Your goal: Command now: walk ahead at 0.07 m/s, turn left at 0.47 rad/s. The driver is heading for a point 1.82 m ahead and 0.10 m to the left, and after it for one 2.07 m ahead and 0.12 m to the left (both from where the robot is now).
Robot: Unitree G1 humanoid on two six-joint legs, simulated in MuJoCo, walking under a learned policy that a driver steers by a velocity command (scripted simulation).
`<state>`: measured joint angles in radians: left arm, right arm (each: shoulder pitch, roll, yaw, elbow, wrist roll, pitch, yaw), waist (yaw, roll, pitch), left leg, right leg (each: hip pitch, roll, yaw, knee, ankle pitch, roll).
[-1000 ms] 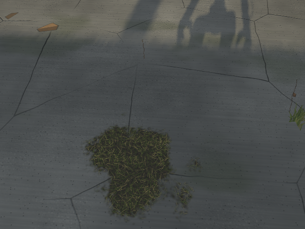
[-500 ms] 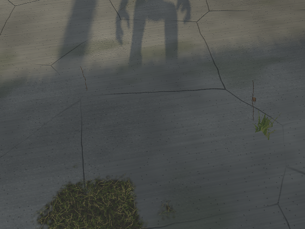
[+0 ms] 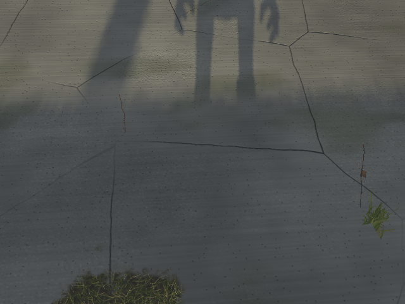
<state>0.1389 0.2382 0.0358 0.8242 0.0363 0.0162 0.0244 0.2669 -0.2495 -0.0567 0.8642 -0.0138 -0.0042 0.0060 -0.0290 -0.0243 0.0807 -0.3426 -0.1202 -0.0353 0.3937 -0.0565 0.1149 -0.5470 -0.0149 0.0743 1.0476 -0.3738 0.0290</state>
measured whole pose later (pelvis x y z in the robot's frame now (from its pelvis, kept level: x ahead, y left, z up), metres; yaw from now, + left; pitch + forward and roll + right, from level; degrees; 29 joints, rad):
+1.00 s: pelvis +0.00 -0.04 +0.01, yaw +15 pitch -2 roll +0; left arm 0.25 0.24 0.01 1.01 0.01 0.01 0.02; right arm 0.21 -0.23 0.01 1.01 -0.01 0.00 -0.03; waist 0.02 -0.01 0.03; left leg -0.09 -0.04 -0.06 0.37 -0.24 0.03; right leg -0.14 0.02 0.02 0.36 -0.18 -0.01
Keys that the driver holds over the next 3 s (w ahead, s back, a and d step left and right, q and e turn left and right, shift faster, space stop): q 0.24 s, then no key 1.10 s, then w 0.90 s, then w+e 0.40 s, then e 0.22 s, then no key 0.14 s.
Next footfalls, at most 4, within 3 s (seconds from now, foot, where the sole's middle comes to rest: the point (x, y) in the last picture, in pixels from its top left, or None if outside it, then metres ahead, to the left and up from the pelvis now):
0.30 right None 0.08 -0.13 -0.77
0.68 left None -0.01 0.06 -0.77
2.08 left None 0.41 0.10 -0.77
2.62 right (189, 219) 0.73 0.03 -0.77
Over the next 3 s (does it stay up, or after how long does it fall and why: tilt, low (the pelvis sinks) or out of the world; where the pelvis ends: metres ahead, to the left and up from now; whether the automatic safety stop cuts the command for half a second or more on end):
stays up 0.73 0.07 0.01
